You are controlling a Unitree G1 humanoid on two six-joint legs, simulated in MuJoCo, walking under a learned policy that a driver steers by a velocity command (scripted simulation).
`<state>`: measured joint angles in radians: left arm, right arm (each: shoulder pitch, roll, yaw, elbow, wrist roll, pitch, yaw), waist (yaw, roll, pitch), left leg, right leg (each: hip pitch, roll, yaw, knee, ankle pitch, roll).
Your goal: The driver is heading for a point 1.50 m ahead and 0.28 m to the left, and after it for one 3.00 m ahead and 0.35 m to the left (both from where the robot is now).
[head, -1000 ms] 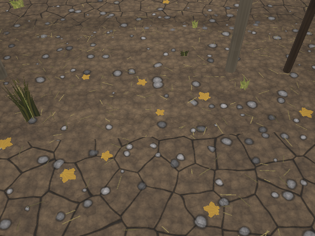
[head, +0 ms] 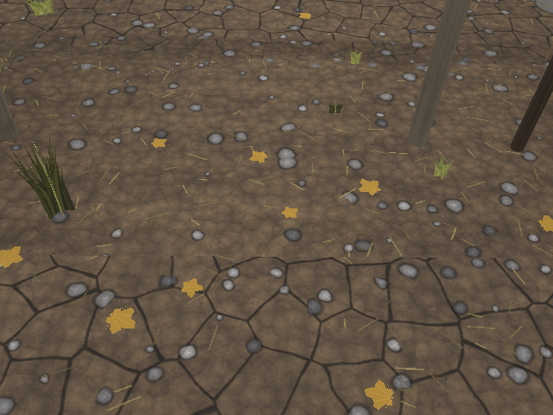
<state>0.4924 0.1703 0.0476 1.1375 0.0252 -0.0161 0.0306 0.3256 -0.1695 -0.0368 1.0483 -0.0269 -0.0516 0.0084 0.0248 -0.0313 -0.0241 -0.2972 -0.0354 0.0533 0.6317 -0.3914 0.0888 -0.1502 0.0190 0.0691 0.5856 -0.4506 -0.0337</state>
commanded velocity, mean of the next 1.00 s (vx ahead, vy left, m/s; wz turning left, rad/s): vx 0.47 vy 0.00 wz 0.00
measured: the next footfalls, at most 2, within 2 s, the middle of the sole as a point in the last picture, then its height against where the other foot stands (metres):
right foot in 0.40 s outside the picture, level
left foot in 1.00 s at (207, 377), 0.17 m lower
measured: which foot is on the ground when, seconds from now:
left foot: down 0.00-0.42, up 0.44-0.98, down 1.00-1.00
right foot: down 0.00-0.02, up 0.04-0.38, down 0.40-1.00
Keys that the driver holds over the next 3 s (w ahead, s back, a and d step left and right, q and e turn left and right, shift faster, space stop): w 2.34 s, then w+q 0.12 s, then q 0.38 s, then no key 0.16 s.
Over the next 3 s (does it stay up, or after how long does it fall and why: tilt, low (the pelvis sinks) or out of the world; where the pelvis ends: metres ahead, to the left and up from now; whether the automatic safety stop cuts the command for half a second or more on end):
stays up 1.43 0.12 -0.16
